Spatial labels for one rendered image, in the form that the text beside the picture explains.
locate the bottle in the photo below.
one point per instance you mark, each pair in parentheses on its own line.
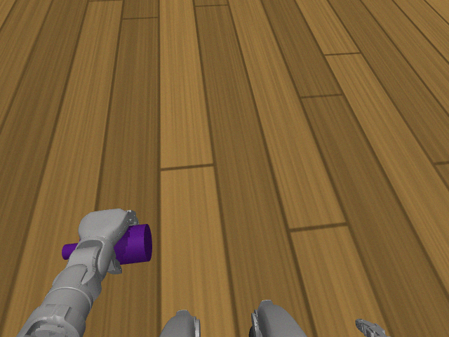
(135,246)

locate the right robot hand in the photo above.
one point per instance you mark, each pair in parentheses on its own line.
(369,329)

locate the left robot hand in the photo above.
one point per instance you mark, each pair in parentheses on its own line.
(110,224)

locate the left robot arm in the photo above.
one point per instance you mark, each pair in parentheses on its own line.
(66,306)

